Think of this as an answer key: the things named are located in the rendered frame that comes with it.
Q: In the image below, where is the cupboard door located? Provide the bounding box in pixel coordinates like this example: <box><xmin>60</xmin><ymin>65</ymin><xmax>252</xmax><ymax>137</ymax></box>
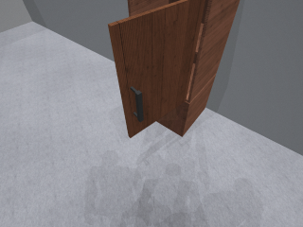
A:
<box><xmin>108</xmin><ymin>0</ymin><xmax>205</xmax><ymax>138</ymax></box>

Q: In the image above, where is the handle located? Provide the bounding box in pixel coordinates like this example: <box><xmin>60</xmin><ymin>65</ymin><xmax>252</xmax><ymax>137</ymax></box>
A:
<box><xmin>130</xmin><ymin>86</ymin><xmax>144</xmax><ymax>122</ymax></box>

